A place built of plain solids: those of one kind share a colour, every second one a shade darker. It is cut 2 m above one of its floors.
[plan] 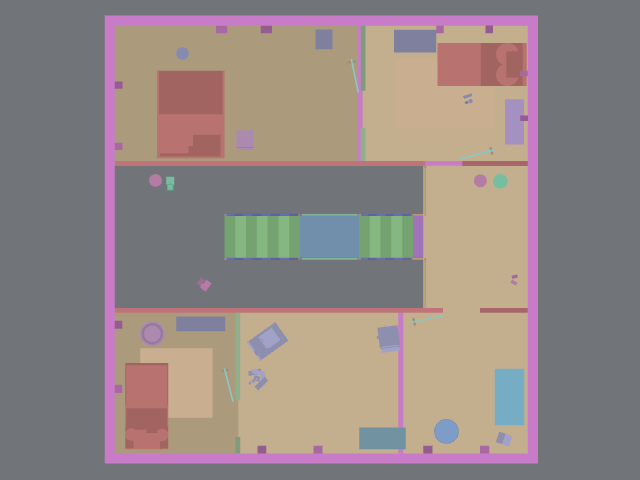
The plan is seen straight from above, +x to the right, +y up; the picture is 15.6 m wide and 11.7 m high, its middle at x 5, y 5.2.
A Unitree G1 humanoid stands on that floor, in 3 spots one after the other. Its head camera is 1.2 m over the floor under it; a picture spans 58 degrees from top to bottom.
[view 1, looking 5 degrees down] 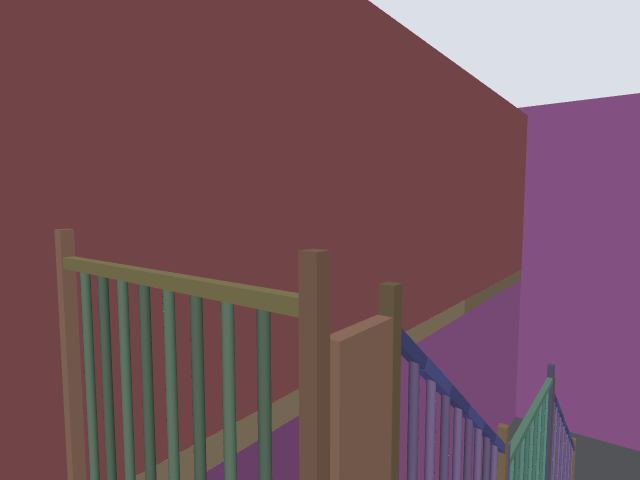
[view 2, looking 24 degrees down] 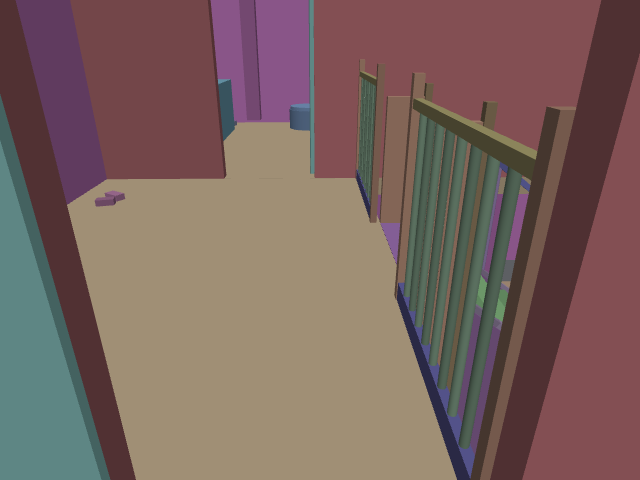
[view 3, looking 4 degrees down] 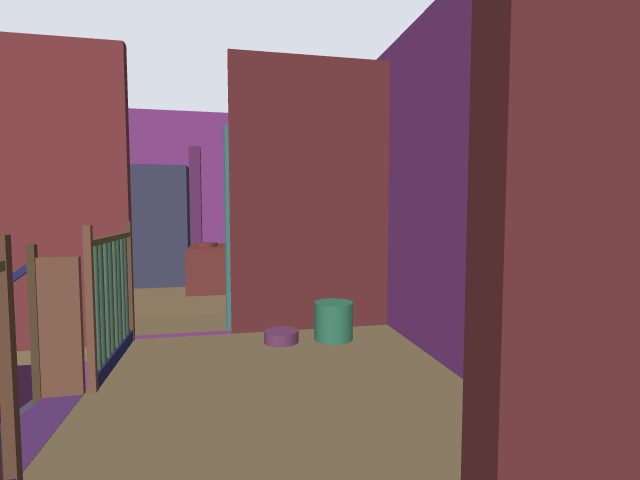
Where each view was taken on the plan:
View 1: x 8.27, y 5.28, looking -143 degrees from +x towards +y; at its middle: upper_partition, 2.89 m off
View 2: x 8.02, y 7.76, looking -91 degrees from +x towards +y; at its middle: upper_floor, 2.95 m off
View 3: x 8.45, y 2.79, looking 78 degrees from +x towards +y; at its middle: upper_partition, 4.32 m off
